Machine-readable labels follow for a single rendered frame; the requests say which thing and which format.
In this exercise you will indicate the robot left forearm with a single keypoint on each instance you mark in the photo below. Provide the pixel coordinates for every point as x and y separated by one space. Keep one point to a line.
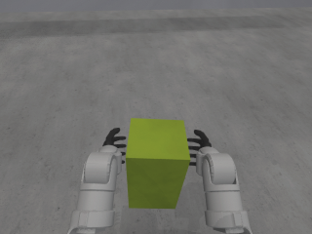
94 210

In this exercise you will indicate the robot right hand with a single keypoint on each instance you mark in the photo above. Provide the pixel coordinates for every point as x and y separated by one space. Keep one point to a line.
203 141

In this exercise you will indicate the robot right forearm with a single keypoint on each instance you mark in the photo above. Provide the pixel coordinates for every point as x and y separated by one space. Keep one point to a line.
224 211

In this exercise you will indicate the robot left hand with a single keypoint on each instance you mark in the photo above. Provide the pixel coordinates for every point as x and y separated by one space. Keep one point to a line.
111 138

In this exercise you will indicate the carton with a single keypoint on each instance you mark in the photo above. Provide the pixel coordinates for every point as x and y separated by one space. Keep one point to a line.
157 160

